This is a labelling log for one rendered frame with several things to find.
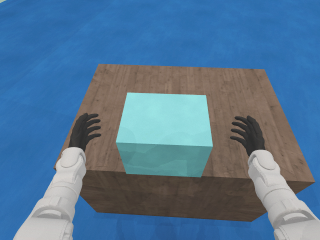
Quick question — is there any carton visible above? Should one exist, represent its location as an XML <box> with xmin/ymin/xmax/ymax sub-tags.
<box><xmin>116</xmin><ymin>92</ymin><xmax>213</xmax><ymax>178</ymax></box>

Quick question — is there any pedestal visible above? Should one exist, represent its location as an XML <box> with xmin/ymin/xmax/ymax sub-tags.
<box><xmin>53</xmin><ymin>64</ymin><xmax>315</xmax><ymax>222</ymax></box>

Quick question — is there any left robot hand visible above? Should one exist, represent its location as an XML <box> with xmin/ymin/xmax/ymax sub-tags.
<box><xmin>68</xmin><ymin>113</ymin><xmax>101</xmax><ymax>152</ymax></box>

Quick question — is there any right robot hand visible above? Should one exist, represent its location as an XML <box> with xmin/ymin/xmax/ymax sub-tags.
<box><xmin>230</xmin><ymin>115</ymin><xmax>266</xmax><ymax>157</ymax></box>

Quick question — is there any robot left forearm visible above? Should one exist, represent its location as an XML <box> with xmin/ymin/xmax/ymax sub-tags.
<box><xmin>13</xmin><ymin>147</ymin><xmax>87</xmax><ymax>240</ymax></box>

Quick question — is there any right robot upper arm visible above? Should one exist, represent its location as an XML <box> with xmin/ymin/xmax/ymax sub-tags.
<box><xmin>273</xmin><ymin>219</ymin><xmax>320</xmax><ymax>240</ymax></box>

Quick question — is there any robot right forearm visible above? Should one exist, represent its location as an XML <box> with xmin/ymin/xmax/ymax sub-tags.
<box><xmin>248</xmin><ymin>149</ymin><xmax>320</xmax><ymax>230</ymax></box>

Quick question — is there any left robot upper arm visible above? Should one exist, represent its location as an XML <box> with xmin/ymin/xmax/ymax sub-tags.
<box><xmin>17</xmin><ymin>217</ymin><xmax>74</xmax><ymax>240</ymax></box>

